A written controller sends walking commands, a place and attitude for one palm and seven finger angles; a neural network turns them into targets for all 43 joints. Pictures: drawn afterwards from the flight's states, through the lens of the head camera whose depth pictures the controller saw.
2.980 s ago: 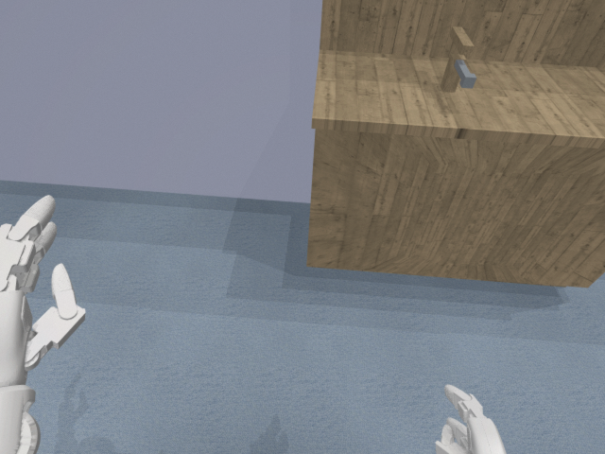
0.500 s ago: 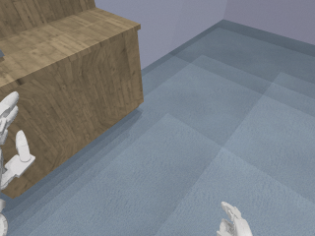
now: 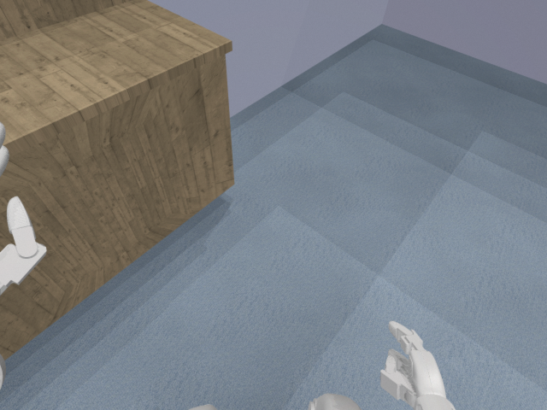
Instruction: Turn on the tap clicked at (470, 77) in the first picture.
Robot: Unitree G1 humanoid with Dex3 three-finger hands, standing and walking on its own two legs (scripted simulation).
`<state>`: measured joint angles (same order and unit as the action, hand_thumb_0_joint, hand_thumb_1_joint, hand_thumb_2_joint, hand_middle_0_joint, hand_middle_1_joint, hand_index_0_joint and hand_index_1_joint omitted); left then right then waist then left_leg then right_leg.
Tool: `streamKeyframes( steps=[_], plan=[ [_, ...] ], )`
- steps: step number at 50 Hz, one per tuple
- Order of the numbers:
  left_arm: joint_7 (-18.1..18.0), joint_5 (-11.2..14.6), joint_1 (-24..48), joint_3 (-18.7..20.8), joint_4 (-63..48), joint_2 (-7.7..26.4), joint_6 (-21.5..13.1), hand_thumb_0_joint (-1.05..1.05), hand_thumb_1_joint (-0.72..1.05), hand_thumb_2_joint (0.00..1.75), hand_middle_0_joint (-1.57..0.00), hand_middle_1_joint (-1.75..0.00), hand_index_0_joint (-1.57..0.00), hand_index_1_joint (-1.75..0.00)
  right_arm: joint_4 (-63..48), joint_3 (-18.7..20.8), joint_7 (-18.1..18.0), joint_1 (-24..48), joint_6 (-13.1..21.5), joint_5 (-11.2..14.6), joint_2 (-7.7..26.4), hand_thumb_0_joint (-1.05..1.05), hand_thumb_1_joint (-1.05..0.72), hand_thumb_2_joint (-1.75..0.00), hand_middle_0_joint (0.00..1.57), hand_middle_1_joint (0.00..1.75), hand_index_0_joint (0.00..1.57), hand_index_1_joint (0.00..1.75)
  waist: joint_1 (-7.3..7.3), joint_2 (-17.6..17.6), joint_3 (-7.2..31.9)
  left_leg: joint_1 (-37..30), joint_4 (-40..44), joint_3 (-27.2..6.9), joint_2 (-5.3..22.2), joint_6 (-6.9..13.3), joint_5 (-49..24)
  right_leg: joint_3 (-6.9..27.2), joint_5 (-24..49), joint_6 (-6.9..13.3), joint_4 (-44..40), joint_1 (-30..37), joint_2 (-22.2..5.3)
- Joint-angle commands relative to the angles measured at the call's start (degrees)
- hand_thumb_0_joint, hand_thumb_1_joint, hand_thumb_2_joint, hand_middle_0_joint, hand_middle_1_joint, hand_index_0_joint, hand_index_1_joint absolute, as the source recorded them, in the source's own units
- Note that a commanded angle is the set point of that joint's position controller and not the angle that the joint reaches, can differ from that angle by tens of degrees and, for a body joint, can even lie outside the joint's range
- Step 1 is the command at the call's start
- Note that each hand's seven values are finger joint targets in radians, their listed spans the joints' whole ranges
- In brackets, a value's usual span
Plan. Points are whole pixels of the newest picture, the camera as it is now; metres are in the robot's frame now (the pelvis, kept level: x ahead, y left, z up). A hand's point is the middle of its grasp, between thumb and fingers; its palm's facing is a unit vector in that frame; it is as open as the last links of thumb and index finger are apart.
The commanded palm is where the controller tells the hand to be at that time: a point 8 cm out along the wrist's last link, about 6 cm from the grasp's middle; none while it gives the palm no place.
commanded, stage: turn to face it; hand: left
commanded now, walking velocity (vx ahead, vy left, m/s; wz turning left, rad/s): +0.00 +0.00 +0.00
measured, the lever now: out of the picture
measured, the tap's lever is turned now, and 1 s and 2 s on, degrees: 0 0 0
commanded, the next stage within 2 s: take the last steps up to it in 0.90 s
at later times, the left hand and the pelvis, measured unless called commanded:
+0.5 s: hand (51, 238) +0.25 +0.24 +0.19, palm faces +0.54 -0.73 -0.41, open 7.4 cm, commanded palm +0.18 +0.28 +0.19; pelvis +0.08 -0.03 -0.01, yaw +11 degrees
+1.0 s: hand (38, 365) +0.14 +0.20 +0.18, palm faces +0.72 -0.59 -0.37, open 7.4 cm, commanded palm +0.07 +0.22 +0.19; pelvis +0.04 -0.10 +0.01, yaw +24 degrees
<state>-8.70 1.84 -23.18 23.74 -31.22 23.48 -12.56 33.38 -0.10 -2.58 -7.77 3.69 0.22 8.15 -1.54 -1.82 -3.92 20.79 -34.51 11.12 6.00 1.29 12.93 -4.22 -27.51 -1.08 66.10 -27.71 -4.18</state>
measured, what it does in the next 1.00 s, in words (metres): steps to the right, turning left: right foot, then left foot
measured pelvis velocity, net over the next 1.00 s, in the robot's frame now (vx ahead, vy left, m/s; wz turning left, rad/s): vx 0.04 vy -0.10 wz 0.42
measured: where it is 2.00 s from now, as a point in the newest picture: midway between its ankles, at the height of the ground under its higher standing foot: outside the picture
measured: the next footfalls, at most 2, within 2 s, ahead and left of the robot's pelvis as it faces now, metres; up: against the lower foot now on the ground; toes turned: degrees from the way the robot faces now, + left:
right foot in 0.16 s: +0.14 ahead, -0.15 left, +0.00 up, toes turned -7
left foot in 0.48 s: +0.14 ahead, +0.10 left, +0.00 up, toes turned +20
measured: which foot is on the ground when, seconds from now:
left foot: down 0.00-0.18, up 0.20-0.46, down 0.48-0.84, up 0.86-1.00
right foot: up 0.00-0.14, down 0.16-0.48, up 0.50-0.82, down 0.84-1.00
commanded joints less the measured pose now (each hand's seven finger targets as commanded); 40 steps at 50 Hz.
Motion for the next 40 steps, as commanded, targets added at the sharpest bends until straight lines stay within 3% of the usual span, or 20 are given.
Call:
streamKeyframes(
  steps=[1,6,7,8,9,10,11,13,16,19,22,23,24,25,26,27,28,31,37,40],
  plan=[
    [-0.5,0.3,-5.5,5.1,-14.9,6.2,-4.2,0.0,0.9,0.9,-0.2,-0.3,-0.2,-0.3,-7.4,2.9,-0.4,0.0,3.6,0.2,9.3,0.0,-0.9,-0.9,0.2,0.3,0.2,0.3,1.72,16.2,10.5,-6.1,17.3,-10.7,12.3,6.8,-3.1,-3.2,5.6,-0.8,-15.9,4.1,-0.6],
    [-0.6,0.3,-2.4,3.7,-7.7,5.2,-2.1,0.0,0.9,0.9,-0.2,-0.3,-0.2,-0.3,-7.3,2.7,-2.0,-1.2,3.2,1.0,9.1,0.0,-0.9,-0.9,0.2,0.3,0.2,0.3,1.67,11.1,9.4,-2.3,7.5,-7.7,8.0,3.7,1.1,-8.0,11.9,-2.3,-35.2,17.2,2.5],
    [-0.7,0.0,-0.6,3.4,-7.7,5.4,-1.9,0.0,0.9,0.9,-0.2,-0.3,-0.2,-0.3,-7.2,2.5,-2.0,-1.5,3.2,1.0,8.7,0.0,-0.9,-0.9,0.2,0.3,0.2,0.3,1.41,8.0,8.9,-0.3,2.3,-7.0,6.1,2.4,3.5,-5.2,12.8,-1.5,-39.5,19.2,0.0],
    [-1.0,-0.7,0.0,4.5,-6.6,7.9,-1.6,0.0,0.9,0.9,-0.2,-0.3,-0.2,-0.3,-7.1,2.3,-1.9,-2.3,2.9,0.8,7.5,0.0,-0.9,-0.9,0.2,0.3,0.2,0.3,1.2,-3.1,8.8,5.9,-8.5,-3.3,1.4,0.2,9.8,5.9,18.4,1.7,-43.9,21.8,-9.3],
    [-1.6,-0.4,0.2,6.4,-6.0,10.7,-1.0,0.0,0.9,0.9,-0.2,-0.3,-0.2,-0.3,-7.8,1.3,-1.9,-0.2,3.1,0.4,6.5,0.0,-0.9,-0.9,0.2,0.3,0.2,0.3,2.3,-14.8,8.2,14.2,-22.2,-3.1,-4.5,-1.8,20.8,20.5,29.9,7.3,-47.0,24.0,-20.2],
    [-1.4,0.1,0.0,5.7,-4.3,9.3,-0.3,0.0,0.9,0.9,-0.2,-0.3,-0.2,-0.3,-6.7,2.2,-1.8,-0.2,3.6,0.1,8.1,0.0,-0.9,-0.9,0.2,0.3,0.2,0.3,2.96,-16.6,9.5,14.6,-32.0,-8.7,-3.6,-2.1,20.3,21.7,33.2,9.5,-47.1,23.3,-22.8],
    [-1.4,-0.1,1.0,4.6,-6.1,8.9,0.0,0.0,0.9,0.9,-0.2,-0.3,-0.2,-0.3,-7.0,2.1,-1.3,1.3,3.0,0.2,8.4,0.0,-0.9,-0.9,0.2,0.3,0.2,0.3,2.19,-14.0,8.7,16.9,-36.8,-10.5,-2.8,-2.9,19.4,21.9,37.1,11.0,-45.5,24.0,-23.5],
    [-1.8,-0.6,-1.0,5.5,-9.2,9.0,-1.6,0.0,0.9,0.9,-0.2,-0.3,-0.2,-0.3,-6.0,1.1,-1.3,2.3,2.1,-0.4,7.3,0.0,-0.9,-0.9,0.2,0.3,0.2,0.3,2.3,-9.1,9.4,15.2,-36.7,-9.9,-1.4,-4.0,16.6,8.3,48.8,9.7,-41.9,24.9,-20.3],
    [-2.4,-0.7,-1.5,5.4,-13.5,8.8,-2.3,0.0,0.9,0.9,-0.2,-0.3,-0.2,-0.3,-7.8,1.5,-2.0,3.4,1.2,-0.2,6.8,0.0,-0.9,-0.9,0.2,0.3,0.2,0.3,1.95,-10.0,11.1,7.5,-21.3,-6.9,-0.6,-3.8,15.1,-0.9,52.7,6.9,-39.5,24.1,-18.2],
    [-3.4,-0.4,-4.2,6.5,-17.1,8.8,-2.0,0.0,0.9,0.9,-0.2,-0.3,-0.2,-0.3,-9.6,2.2,-2.3,2.2,0.8,-0.8,6.9,0.0,-0.9,-0.9,0.2,0.3,0.2,0.3,3.34,-8.4,12.3,3.2,-9.1,-2.6,-2.3,-3.4,12.1,-1.6,50.8,7.2,-37.9,23.6,-18.3],
    [-3.7,0.4,-5.2,5.7,-17.7,7.6,-1.7,0.0,0.9,0.9,-0.2,-0.3,-0.2,-0.3,-10.3,3.0,-2.5,-1.1,0.2,-0.6,7.4,0.0,-0.9,-0.9,0.2,0.3,0.2,0.3,0.44,-2.8,14.6,-8.7,5.9,-0.4,-5.3,-3.3,-0.9,-5.2,43.6,2.8,-27.4,18.8,-15.1],
    [-3.7,0.8,-4.3,5.8,-18.7,8.1,-2.1,0.0,0.9,0.9,-0.2,-0.3,-0.2,-0.3,-10.4,3.7,-2.7,-1.7,0.3,-0.4,8.6,0.0,-0.9,-0.9,0.2,0.3,0.2,0.3,-0.46,4.4,16.2,-15.7,9.2,-6.1,-0.8,-0.7,-11.4,-6.1,34.3,0.0,-17.1,12.7,-11.7],
    [-3.4,1.6,-4.5,5.7,-19.5,8.1,-3.1,0.0,0.9,0.9,-0.2,-0.3,-0.2,-0.3,-10.8,4.3,-2.3,-1.2,1.1,-0.2,10.7,0.0,-0.9,-0.9,0.2,0.3,0.2,0.3,0.92,20.4,15.5,-19.8,11.4,-27.5,14.2,7.8,-40.0,-5.3,1.2,-3.9,-4.6,0.4,-2.8],
    [-2.4,0.8,-4.7,6.8,-16.4,9.1,-4.0,0.0,0.9,0.9,-0.2,-0.3,-0.2,-0.3,-9.7,3.8,-1.4,-2.6,2.0,-0.6,10.2,0.0,-0.9,-0.9,0.2,0.3,0.2,0.3,1.16,22.9,14.1,-19.5,11.7,-37.2,19.5,12.5,-51.6,0.7,-12.4,-3.4,2.3,-4.9,-0.4],
    [-1.6,-0.5,-4.3,7.4,-15.9,10.6,-4.5,0.0,0.9,0.9,-0.2,-0.3,-0.2,-0.3,-8.8,4.2,-0.7,-2.8,3.0,-0.3,10.0,0.0,-0.9,-0.9,0.2,0.3,0.2,0.3,0.89,18.9,13.4,-19.8,10.0,-37.1,19.3,12.8,-49.8,3.6,-11.1,-3.5,4.6,-7.8,-0.7],
    [-1.0,-0.8,-2.7,6.2,-16.4,9.4,-4.7,0.0,0.9,0.9,-0.2,-0.3,-0.2,-0.3,-8.1,4.8,0.0,-1.8,3.4,0.2,10.9,0.0,-0.9,-0.9,0.2,0.3,0.2,0.3,0.69,14.8,13.4,-19.5,8.7,-32.7,17.6,12.5,-43.6,4.5,-8.6,-3.4,3.5,-9.2,-1.3],
    [-0.6,-0.4,-3.5,5.5,-16.8,8.4,-4.4,0.0,0.9,0.9,-0.2,-0.3,-0.2,-0.3,-7.7,5.1,0.5,-1.8,3.5,0.6,11.0,0.0,-0.9,-0.9,0.2,0.3,0.2,0.3,0.59,13.8,13.4,-17.9,8.6,-28.1,14.5,11.0,-38.2,3.7,-5.2,-3.5,0.5,-7.7,-0.6],
    [-0.3,0.9,-5.9,3.7,-19.2,6.2,-3.0,0.0,0.9,0.9,-0.2,-0.3,-0.2,-0.3,-8.3,4.2,1.1,-1.5,4.0,0.7,10.2,0.0,-0.9,-0.9,0.2,0.3,0.2,0.3,1.25,18.3,13.2,-9.5,11.1,-18.9,8.8,7.0,-26.7,0.2,1.4,-3.7,-8.1,1.7,1.5],
    [-0.3,1.9,-2.6,2.5,-13.2,5.3,-0.5,0.0,0.9,0.9,-0.2,-0.3,-0.2,-0.3,-7.7,2.7,0.0,-1.4,4.6,0.3,9.9,0.0,-0.9,-0.9,0.2,0.3,0.2,0.3,0.84,16.1,10.1,-3.3,14.9,-23.1,9.3,7.1,-6.2,-0.9,-0.9,-3.6,-23.5,10.9,4.2],
    [-0.4,1.3,1.0,2.0,-10.1,5.5,0.2,0.0,0.9,0.9,-0.2,-0.3,-0.2,-0.3,-7.3,2.1,0.0,-0.5,4.2,0.4,9.5,0.0,-0.9,-0.9,0.2,0.3,0.2,0.3,2.25,12.8,9.5,1.4,12.3,-19.8,5.8,4.3,2.5,-1.5,5.9,-2.0,-39.3,20.9,4.2]
  ],
)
